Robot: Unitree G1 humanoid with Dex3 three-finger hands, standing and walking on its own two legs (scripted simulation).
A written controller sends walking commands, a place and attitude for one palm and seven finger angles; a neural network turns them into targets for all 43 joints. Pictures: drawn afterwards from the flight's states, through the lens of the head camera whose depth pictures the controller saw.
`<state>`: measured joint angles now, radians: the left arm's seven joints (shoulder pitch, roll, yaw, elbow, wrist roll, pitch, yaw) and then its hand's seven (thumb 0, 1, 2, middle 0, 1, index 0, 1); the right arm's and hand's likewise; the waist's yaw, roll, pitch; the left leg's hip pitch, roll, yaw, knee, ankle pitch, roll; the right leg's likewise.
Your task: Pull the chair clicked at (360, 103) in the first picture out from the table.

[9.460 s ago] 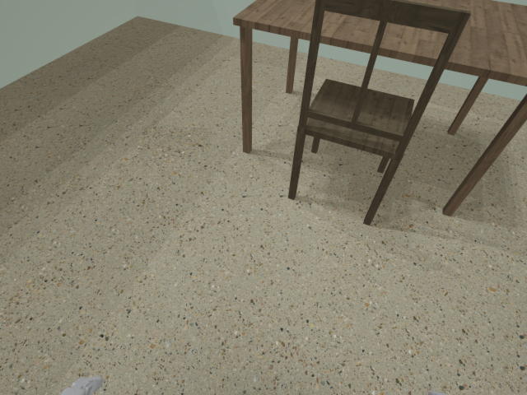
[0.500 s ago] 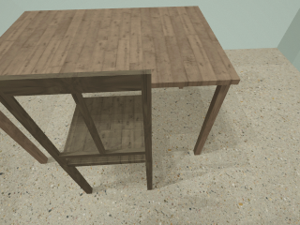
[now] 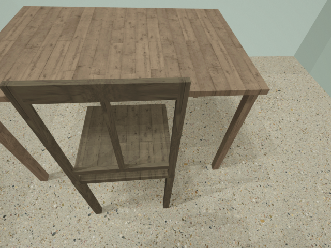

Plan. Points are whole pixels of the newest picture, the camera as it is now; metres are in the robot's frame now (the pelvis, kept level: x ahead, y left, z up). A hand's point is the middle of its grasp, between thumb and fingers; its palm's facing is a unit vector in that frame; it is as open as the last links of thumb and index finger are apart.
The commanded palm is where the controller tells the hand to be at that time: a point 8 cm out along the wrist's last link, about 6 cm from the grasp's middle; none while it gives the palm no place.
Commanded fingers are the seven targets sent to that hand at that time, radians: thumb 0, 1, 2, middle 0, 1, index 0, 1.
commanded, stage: come to a stop and stand still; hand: left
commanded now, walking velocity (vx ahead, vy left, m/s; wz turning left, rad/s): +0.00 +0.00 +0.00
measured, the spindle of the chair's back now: (115, 140) +0.43 +0.18 -0.06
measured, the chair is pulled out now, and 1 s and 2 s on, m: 0.00 0.00 0.00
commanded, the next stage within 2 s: look again from close up in 0.44 s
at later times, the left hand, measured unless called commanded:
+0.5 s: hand out of the picture +0.01 +0.17 -0.18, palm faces +0.01 -0.99 -0.16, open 7.3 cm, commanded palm none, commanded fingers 0.00 0.90 0.90 -0.20 -0.30 -0.20 -0.30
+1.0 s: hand out of the picture +0.02 +0.16 -0.18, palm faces +0.00 -0.98 -0.18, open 7.3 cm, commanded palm none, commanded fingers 0.00 0.90 0.90 -0.20 -0.30 -0.20 -0.30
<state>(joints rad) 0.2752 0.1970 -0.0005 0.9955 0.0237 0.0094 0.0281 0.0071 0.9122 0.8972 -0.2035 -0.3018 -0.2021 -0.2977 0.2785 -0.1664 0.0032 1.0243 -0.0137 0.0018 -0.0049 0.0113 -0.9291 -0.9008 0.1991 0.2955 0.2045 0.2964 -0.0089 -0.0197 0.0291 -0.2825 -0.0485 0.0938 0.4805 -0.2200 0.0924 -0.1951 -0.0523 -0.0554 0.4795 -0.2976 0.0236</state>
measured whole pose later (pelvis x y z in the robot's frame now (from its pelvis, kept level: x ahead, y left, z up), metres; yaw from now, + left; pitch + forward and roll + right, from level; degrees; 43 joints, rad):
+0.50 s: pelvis +0.02 +0.01 +0.00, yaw +0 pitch +0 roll +0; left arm 0.31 0.16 -0.01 1.10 0.02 0.00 0.04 0.01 0.91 0.90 -0.20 -0.30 -0.20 -0.30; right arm 0.22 -0.16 0.01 1.09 0.00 -0.02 -0.02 0.00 -0.93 -0.90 0.20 0.30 0.20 0.30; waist 0.01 -0.04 0.03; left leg -0.20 -0.07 0.10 0.43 -0.23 0.10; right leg -0.12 -0.07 -0.05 0.43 -0.31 0.05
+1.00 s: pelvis +0.03 -0.01 +0.00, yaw -1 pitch -1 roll +0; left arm 0.31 0.16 -0.01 1.10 0.02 -0.01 0.04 0.01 0.91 0.90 -0.20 -0.30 -0.20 -0.30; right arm 0.27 -0.15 0.01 1.13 0.00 -0.02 -0.02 0.01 -0.92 -0.90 0.20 0.30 0.20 0.30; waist 0.00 -0.03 0.03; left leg -0.17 -0.06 0.10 0.40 -0.22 0.08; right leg -0.09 -0.06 -0.05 0.41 -0.31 0.03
